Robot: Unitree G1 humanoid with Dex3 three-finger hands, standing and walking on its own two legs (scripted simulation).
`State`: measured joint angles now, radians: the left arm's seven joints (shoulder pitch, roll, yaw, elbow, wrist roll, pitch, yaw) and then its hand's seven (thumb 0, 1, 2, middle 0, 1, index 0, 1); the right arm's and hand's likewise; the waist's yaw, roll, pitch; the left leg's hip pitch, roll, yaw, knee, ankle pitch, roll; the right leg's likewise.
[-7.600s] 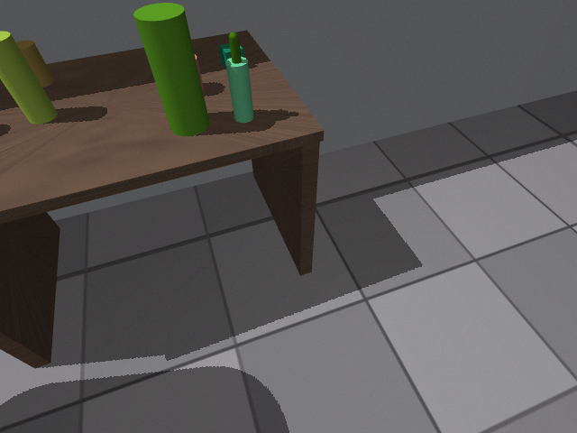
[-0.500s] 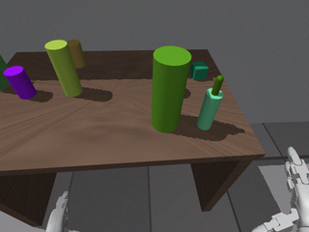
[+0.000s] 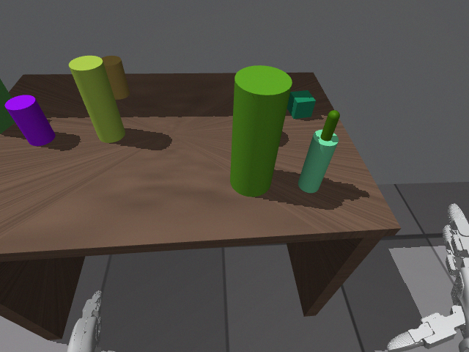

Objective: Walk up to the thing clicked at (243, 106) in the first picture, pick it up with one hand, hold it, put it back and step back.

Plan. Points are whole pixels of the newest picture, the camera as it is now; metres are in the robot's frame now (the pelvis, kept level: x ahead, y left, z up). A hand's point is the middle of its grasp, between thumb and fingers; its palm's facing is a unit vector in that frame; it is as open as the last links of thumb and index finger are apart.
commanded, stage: go down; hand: right
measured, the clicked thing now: (320, 152) +0.49 -0.18 +0.06
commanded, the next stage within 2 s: none
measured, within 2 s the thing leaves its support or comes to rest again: neither
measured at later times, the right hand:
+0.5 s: hand (428, 231) +0.26 -0.28 +0.11, palm faces +0.22 +0.96 -0.20, open 17.7 cm
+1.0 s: hand (435, 204) +0.31 -0.31 +0.12, palm faces +0.11 +0.99 -0.02, open 17.7 cm
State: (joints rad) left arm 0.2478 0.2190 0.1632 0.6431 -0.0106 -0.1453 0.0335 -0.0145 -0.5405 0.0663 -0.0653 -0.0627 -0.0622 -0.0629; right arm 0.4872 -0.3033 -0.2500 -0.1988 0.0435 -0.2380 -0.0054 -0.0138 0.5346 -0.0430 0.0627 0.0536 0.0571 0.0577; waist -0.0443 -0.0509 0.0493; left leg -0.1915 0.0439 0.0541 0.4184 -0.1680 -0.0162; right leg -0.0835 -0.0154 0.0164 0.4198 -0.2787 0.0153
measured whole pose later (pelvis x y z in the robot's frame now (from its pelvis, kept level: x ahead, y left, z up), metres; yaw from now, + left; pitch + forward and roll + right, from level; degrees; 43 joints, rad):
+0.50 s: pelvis +0.00 +0.00 +0.00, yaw -1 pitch -1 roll +0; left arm 0.17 0.22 0.08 0.73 -0.02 -0.16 0.12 -0.01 -0.52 0.03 -0.06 -0.06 -0.07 -0.05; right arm 0.08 -0.38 -0.43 0.18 0.22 -0.19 0.28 -0.02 0.60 -0.05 0.04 0.06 0.05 0.06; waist -0.01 -0.03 0.01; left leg -0.23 0.04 0.07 0.44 -0.18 -0.01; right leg -0.14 -0.02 0.04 0.45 -0.29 0.02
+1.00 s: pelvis +0.01 +0.00 +0.00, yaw +0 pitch +2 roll +1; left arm 0.20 0.24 0.01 0.73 -0.02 -0.19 0.17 -0.01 -0.53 0.04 -0.06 -0.06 -0.07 -0.05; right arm -0.21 -0.51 -0.52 0.53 0.31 -0.08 0.51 -0.02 0.60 -0.04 0.04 0.06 0.04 0.06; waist -0.01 -0.01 -0.03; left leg -0.31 0.04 0.06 0.46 -0.19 -0.02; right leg -0.22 -0.02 0.02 0.50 -0.32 0.02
